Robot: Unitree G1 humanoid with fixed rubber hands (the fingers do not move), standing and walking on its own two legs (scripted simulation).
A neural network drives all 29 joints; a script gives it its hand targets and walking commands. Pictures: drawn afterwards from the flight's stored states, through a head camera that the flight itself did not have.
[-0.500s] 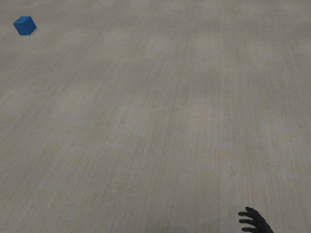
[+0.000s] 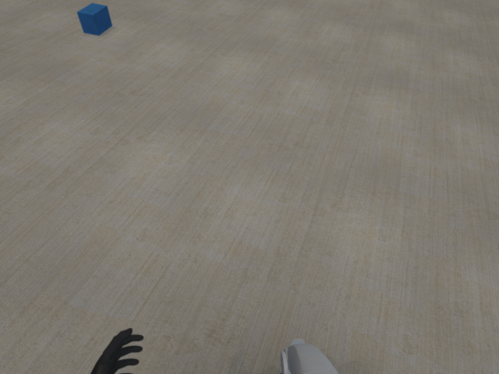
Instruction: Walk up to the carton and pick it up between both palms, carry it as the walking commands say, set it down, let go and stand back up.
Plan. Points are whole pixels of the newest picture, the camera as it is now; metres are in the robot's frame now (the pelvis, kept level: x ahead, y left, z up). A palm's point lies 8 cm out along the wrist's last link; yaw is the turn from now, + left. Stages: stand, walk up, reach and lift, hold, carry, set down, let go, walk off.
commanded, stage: walk up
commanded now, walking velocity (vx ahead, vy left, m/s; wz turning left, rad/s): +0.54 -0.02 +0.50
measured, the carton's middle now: (95, 19) +3.01 +0.96 -0.69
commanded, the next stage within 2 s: none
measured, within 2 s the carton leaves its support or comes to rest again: neither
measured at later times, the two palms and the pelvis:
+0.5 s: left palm (91, 364) +0.21 +0.25 -0.12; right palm (316, 198) +0.51 -0.21 -0.10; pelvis +0.30 +0.00 +0.00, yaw +10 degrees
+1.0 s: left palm (77, 173) +0.63 +0.37 -0.12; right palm (286, 183) +0.56 -0.15 -0.10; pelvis +0.56 +0.11 +0.01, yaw +14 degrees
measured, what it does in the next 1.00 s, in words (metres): walks ahead: right foot, then left foot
